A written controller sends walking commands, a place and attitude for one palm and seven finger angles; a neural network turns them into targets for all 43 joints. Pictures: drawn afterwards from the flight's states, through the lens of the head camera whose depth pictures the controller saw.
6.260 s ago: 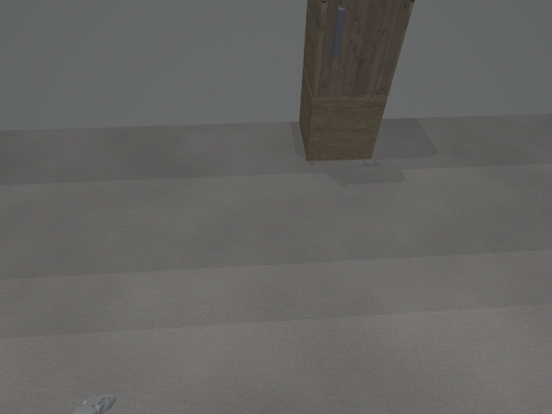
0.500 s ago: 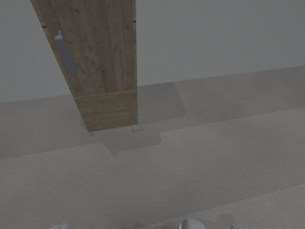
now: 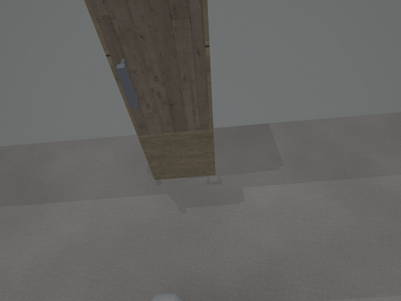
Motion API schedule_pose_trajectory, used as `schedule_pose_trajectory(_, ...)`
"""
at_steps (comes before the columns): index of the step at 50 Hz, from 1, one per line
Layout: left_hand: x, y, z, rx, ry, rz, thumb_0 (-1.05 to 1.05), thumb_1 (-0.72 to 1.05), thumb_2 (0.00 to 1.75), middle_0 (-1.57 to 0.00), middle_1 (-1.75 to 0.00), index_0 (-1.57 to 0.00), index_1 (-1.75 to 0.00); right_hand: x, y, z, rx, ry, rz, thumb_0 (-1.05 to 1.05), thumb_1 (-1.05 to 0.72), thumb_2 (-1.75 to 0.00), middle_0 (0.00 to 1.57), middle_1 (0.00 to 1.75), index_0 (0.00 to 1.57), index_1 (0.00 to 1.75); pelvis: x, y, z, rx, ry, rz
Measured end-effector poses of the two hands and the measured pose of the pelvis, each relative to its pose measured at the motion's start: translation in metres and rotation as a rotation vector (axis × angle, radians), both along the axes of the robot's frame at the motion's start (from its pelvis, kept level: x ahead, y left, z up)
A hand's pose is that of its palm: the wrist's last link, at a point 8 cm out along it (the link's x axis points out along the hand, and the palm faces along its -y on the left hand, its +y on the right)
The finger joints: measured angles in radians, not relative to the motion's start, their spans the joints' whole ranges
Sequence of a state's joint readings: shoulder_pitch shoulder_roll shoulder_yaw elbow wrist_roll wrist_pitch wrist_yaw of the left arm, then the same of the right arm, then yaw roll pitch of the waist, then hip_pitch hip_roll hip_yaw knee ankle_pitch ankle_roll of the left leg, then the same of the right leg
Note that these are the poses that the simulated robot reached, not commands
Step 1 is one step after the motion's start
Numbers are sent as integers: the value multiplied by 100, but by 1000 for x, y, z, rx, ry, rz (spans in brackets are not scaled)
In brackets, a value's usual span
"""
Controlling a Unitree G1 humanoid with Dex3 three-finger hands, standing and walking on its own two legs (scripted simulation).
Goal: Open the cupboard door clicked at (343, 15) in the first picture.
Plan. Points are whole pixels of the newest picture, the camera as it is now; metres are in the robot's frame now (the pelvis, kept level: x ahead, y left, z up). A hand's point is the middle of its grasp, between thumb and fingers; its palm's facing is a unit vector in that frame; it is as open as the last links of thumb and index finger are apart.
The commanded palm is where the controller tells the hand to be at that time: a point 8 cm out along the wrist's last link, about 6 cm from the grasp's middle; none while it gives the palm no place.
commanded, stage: take the last steps up to it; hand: left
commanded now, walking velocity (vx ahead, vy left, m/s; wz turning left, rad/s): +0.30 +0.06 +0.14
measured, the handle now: (129, 83) +0.84 +0.32 -0.04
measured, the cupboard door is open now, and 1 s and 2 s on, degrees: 0 0 0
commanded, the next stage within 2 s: come to a stop and stand still in 0.98 s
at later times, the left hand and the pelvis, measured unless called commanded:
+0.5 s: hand out of the picture +0.04 +0.27 -0.18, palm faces +0.11 -0.98 -0.16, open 7.3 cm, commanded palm none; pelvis +0.07 +0.08 +0.00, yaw +2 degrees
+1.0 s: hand (134, 228) +0.33 +0.22 -0.17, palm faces +0.05 -0.97 -0.23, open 7.2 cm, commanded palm none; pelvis +0.26 +0.03 -0.01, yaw +1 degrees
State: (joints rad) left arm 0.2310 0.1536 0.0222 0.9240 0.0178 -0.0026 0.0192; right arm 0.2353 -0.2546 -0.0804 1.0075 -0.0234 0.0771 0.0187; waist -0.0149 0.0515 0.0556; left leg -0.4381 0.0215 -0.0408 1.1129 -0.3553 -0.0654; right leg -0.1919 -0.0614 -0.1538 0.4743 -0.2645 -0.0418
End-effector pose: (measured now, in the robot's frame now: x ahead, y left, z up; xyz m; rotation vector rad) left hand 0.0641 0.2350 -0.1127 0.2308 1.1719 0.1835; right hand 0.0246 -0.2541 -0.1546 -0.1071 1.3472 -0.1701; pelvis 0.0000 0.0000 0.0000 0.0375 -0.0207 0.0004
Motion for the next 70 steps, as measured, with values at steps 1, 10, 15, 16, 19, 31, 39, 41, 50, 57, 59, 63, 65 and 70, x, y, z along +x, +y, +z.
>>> schedule_pose_trajectory(1, -9, 1, -2, -6, 13, 17, 0, 91, 90, -21, -30, -21, -30, 2, 0, 1, -3, 6, 14, 1, -91, -90, 20, 30, 19, 30, 0, 1, 0, -1, 1, 7)
schedule_pose_trajectory(10, -107, 24, -18, -65, 216, 175, 0, 91, 90, -21, -30, -21, -30, 57, 35, 18, -24, -53, 146, 1, -92, -90, 20, 30, 19, 30, 10, 26, 3, -18, 17, 46)
schedule_pose_trajectory(15, -144, 47, -38, -112, 355, 234, 0, 91, 90, -20, -30, -21, -30, 98, 75, 21, -49, -165, 182, 1, -91, -90, 20, 30, 19, 30, 25, 56, -9, -51, 15, 49)
schedule_pose_trajectory(16, -144, 52, -40, -117, 379, 230, 0, 91, 90, -20, -30, -20, -30, 100, 82, 22, -49, -178, 177, 1, -91, -90, 20, 30, 19, 30, 28, 61, -9, -48, 8, 42)
schedule_pose_trajectory(19, -125, 63, -39, -127, 390, 201, 0, 91, 90, -20, -30, -20, -30, 96, 99, 26, -46, -180, 140, 1, -92, -90, 20, 30, 20, 30, 42, 72, -5, -55, -3, 32)
schedule_pose_trajectory(31, 79, 81, -37, -114, 107, 72, 0, 92, 90, -20, -30, -20, -30, 30, 112, 16, -32, 145, 5, 0, -93, -90, 20, 30, 20, 30, 114, 80, -4, -32, -2, 33)
schedule_pose_trajectory(39, 234, 48, -39, -79, -47, -59, 0, 91, 90, -20, -30, -20, -30, 27, 112, -3, 53, 349, -96, 1, -91, -90, 21, 30, 20, 30, 190, 53, -26, -27, 2, 18)
schedule_pose_trajectory(41, 256, 40, -39, -70, -89, -58, 0, 91, 90, -20, -30, -20, -30, 45, 104, -9, 67, 364, -103, 1, -91, -90, 21, 30, 20, 30, 206, 44, -30, -31, -6, 15)
schedule_pose_trajectory(50, 252, 32, -22, -45, 23, 37, -1, 95, 90, -20, -30, -21, -30, 226, 65, -3, 24, 42, -16, 1, -92, -90, 20, 30, 19, 30, 264, 31, -6, -42, -12, 25)
schedule_pose_trajectory(57, 240, 32, -28, -87, 129, 99, -1, 93, 90, -20, -30, -20, -30, 338, 63, 11, -16, -111, 65, 1, -94, -90, 20, 30, 19, 30, 307, 40, -2, -58, -5, 29)
schedule_pose_trajectory(59, 237, 31, -34, -106, 163, 119, 0, 93, 90, -20, -30, -20, -30, 361, 69, 13, -28, -129, 89, 1, -94, -90, 20, 30, 19, 30, 318, 46, -4, -64, -9, 25)
schedule_pose_trajectory(63, 237, 31, -50, -141, 230, 151, 0, 92, 90, -20, -30, -20, -30, 395, 89, 12, -39, -153, 117, 1, -93, -90, 20, 30, 19, 30, 337, 58, -11, -63, -21, 22)
schedule_pose_trajectory(65, 239, 32, -53, -144, 249, 148, 0, 92, 90, -20, -30, -20, -30, 403, 98, 13, -31, -158, 120, 1, -92, -90, 20, 30, 19, 30, 340, 60, -11, -42, -22, 6)
schedule_pose_trajectory(70, 250, 39, -47, -115, 263, 113, 0, 91, 90, -20, -30, -20, -30, 405, 103, 11, -19, -167, 90, 0, -93, -90, 20, 30, 20, 30, 327, 58, -9, -37, -9, -13)
